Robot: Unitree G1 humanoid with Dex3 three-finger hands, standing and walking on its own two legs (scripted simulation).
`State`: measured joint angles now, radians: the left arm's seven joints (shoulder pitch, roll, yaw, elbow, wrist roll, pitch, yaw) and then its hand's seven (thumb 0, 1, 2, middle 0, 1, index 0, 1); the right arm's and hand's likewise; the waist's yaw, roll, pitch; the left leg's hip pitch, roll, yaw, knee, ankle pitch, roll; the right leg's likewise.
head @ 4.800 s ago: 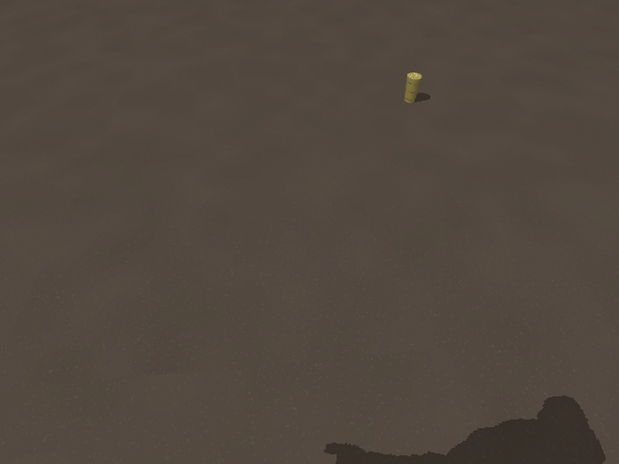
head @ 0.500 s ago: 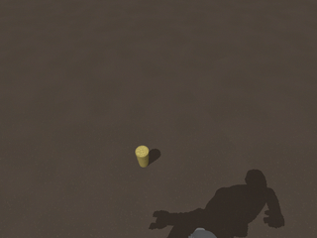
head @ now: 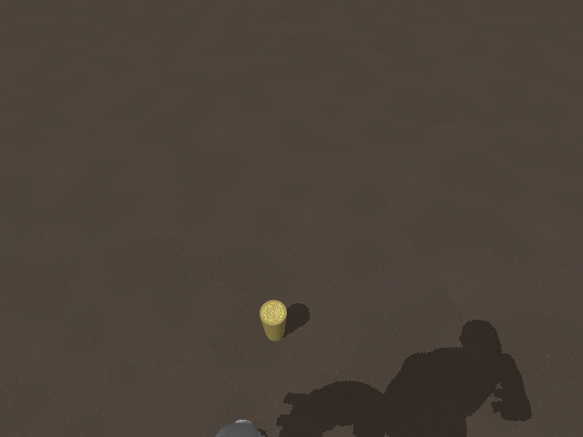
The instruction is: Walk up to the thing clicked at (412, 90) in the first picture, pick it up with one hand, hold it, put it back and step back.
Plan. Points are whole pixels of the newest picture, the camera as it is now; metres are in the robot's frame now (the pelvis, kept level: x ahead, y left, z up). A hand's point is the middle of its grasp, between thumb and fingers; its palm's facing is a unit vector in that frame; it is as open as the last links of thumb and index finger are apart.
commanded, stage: walk up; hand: left
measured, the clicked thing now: (274, 322) +0.57 +0.10 -0.69
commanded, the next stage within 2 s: none
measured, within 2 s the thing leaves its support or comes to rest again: neither
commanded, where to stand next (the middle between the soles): +0.22 +0.00 m, yaw -3 degrees
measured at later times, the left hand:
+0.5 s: hand (123, 394) +0.20 +0.29 -0.14, palm faces -0.09 -0.90 -0.42, open 7.4 cm
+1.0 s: hand (140, 374) +0.24 +0.28 -0.16, palm faces -0.03 -0.95 -0.30, open 7.4 cm
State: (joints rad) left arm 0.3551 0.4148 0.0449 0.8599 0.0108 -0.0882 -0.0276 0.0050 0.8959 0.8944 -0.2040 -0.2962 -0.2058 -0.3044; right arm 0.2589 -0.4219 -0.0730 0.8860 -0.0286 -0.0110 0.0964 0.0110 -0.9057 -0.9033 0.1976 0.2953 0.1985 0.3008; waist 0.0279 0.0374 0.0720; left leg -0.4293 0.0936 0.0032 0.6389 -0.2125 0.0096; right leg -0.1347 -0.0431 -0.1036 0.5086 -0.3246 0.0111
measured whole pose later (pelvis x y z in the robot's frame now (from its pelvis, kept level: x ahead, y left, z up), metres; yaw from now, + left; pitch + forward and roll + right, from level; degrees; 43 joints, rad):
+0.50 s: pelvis +0.13 +0.02 -0.01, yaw -3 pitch -3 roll +2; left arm 0.24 0.40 0.04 0.93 0.01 -0.04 -0.01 0.01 0.90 0.90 -0.20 -0.30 -0.20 -0.30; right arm 0.30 -0.38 -0.03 0.86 0.00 -0.03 0.02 0.01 -0.90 -0.90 0.20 0.30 0.20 0.30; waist -0.02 -0.01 0.12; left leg -0.18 0.02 0.12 0.61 -0.37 0.01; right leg -0.38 -0.04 -0.02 0.59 -0.16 -0.02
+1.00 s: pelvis +0.16 +0.03 +0.00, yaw -2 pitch -3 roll +0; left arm 0.19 0.38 0.03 1.00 0.00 0.02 -0.03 0.00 0.90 0.89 -0.20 -0.30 -0.20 -0.30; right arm 0.24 -0.37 -0.01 1.02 -0.03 -0.02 0.01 0.01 -0.90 -0.90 0.20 0.30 0.20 0.30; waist 0.00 -0.05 0.04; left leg -0.28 0.02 0.02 0.58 -0.26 0.01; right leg -0.30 -0.02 -0.02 0.63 -0.38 -0.02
